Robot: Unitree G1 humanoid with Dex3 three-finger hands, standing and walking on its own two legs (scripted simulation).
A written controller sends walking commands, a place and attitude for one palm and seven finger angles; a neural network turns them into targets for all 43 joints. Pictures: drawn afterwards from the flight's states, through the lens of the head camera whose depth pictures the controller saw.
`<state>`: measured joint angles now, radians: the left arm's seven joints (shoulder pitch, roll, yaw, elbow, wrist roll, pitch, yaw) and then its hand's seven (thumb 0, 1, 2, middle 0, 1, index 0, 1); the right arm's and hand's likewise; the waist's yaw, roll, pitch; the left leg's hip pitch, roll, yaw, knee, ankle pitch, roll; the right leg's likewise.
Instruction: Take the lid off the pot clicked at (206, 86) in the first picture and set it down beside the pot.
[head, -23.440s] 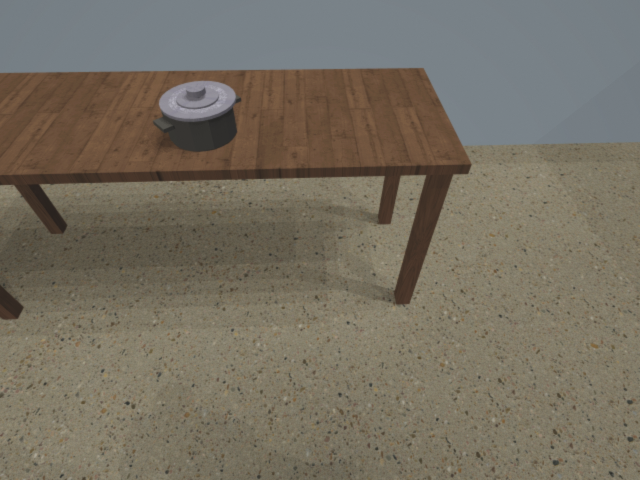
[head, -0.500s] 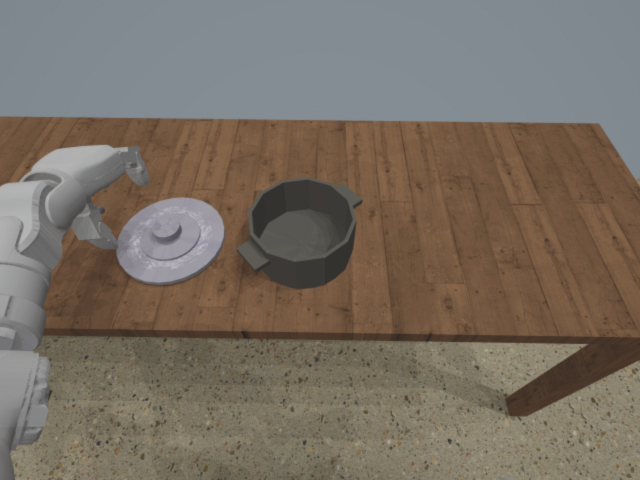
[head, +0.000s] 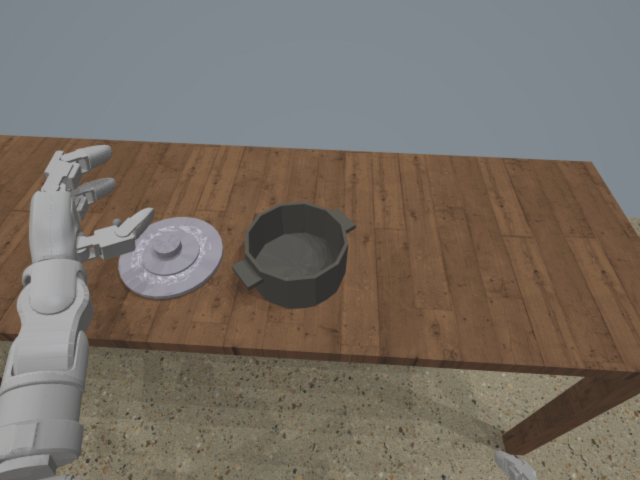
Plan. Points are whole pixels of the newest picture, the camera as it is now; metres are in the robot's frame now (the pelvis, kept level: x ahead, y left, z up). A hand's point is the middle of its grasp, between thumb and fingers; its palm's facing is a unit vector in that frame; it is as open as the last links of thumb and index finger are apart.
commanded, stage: draw the hand back to the body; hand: left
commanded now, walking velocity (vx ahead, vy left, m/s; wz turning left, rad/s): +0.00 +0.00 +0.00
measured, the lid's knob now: (168, 245) +0.50 +0.30 -0.06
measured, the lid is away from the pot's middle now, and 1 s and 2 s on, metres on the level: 0.23 0.23 0.23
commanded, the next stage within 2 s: step back with the hand held close in 1.26 s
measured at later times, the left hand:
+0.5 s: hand (103, 286) +0.27 +0.24 +0.15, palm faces +0.41 -0.87 -0.29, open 7.7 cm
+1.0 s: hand (74, 370) +0.18 +0.22 +0.15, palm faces +0.38 -0.85 -0.37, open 7.4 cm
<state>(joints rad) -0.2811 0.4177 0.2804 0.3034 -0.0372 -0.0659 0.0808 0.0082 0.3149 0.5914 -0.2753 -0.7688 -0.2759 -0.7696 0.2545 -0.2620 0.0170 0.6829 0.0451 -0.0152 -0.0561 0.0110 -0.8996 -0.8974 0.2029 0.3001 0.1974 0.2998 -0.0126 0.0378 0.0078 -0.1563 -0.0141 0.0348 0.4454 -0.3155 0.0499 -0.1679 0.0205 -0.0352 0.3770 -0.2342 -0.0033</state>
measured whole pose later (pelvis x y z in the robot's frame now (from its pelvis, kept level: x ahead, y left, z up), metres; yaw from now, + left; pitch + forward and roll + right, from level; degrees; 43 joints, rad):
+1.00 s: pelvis -0.02 -0.02 +0.00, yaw +0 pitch -3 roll -1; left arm 0.43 0.35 0.28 -0.38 -0.08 -0.09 0.09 0.02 0.89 0.90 -0.21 -0.30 -0.21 -0.30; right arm 0.16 -0.24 0.03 0.65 0.02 -0.11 -0.06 0.02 -0.90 -0.90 0.20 0.30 0.20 0.30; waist 0.04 0.07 0.02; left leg -0.08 0.00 0.02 0.44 -0.29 0.02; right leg -0.10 0.03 -0.05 0.39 -0.23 -0.03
